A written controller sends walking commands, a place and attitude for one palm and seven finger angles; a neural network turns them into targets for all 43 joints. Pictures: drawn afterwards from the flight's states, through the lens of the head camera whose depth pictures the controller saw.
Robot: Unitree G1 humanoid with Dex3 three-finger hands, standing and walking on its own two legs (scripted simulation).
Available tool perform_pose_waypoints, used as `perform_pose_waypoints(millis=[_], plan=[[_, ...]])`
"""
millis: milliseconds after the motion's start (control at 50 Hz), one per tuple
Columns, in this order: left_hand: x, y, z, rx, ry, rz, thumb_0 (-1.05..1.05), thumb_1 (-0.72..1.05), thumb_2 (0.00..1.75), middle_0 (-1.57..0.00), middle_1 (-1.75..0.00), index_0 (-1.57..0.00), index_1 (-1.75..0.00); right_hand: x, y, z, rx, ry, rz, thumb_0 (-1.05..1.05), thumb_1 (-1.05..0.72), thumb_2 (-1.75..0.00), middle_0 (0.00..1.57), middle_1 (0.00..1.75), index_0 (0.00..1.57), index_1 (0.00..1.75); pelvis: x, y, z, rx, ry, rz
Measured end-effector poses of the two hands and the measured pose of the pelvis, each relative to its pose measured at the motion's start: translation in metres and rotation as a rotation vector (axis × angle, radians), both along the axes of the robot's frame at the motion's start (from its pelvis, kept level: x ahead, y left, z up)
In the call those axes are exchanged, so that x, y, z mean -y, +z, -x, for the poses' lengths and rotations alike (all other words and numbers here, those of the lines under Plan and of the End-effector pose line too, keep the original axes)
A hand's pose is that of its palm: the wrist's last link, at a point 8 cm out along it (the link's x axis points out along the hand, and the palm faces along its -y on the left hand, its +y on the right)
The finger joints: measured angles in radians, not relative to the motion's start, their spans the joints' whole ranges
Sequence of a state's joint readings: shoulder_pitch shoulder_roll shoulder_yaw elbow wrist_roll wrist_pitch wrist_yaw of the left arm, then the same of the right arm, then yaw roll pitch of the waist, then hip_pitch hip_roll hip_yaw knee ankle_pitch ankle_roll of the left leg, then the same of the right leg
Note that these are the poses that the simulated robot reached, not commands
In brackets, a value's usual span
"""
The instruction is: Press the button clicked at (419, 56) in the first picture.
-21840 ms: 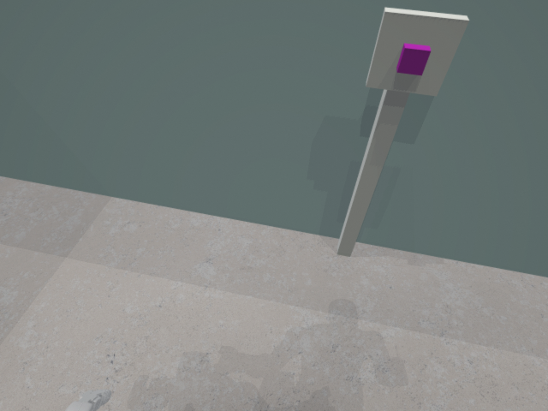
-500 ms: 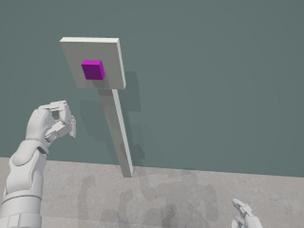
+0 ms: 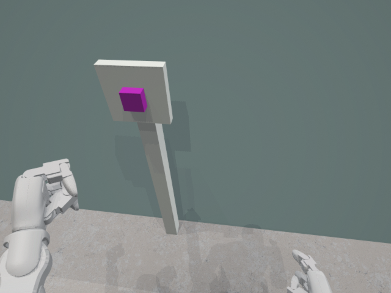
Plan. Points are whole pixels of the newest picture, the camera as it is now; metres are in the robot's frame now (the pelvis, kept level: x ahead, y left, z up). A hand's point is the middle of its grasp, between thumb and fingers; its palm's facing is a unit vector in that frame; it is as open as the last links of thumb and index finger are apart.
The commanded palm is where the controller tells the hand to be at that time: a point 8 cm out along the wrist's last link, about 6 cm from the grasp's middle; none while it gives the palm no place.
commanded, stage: draw the hand back to the body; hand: left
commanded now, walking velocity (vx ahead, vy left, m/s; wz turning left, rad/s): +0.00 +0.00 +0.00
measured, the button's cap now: (134, 99) +0.55 +0.24 +0.13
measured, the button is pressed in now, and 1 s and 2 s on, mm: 0 0 0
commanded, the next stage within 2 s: step back with the hand held close in 0.52 s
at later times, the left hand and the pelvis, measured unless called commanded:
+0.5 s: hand (50, 213) +0.18 +0.26 +0.15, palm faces +0.43 -0.82 -0.37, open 3.1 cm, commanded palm +0.13 +0.29 +0.17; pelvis +0.00 +0.01 +0.00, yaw +0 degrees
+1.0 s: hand (44, 226) +0.16 +0.25 +0.15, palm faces +0.28 -0.81 -0.51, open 3.1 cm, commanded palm +0.10 +0.30 +0.17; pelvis -0.03 +0.03 -0.01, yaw -2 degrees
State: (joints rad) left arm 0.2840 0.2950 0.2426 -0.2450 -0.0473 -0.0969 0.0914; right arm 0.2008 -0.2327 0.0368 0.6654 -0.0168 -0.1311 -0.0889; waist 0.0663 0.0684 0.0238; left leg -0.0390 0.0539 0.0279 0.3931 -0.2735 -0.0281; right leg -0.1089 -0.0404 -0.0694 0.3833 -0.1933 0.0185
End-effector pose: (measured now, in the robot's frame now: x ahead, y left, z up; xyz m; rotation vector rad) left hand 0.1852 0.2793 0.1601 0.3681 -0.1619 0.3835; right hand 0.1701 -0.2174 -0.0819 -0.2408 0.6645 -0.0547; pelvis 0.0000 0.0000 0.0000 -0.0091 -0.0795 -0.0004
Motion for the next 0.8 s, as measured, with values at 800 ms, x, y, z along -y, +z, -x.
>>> perform_pose_waypoints(millis=[800], plan=[[-0.024, 0.016, 0.035, 0.002, 0.017, -0.138, 0.01, 0.89, 0.89, -1.31, -1.50, -1.31, -1.50, -0.014, 0.007, 0.008, -0.022, -0.031, 0.009, 0.01, -0.90, -0.90, 0.21, 0.30, 0.21, 0.30, -0.017, -0.002, 0.008, -0.051, -0.013, 0.010]])
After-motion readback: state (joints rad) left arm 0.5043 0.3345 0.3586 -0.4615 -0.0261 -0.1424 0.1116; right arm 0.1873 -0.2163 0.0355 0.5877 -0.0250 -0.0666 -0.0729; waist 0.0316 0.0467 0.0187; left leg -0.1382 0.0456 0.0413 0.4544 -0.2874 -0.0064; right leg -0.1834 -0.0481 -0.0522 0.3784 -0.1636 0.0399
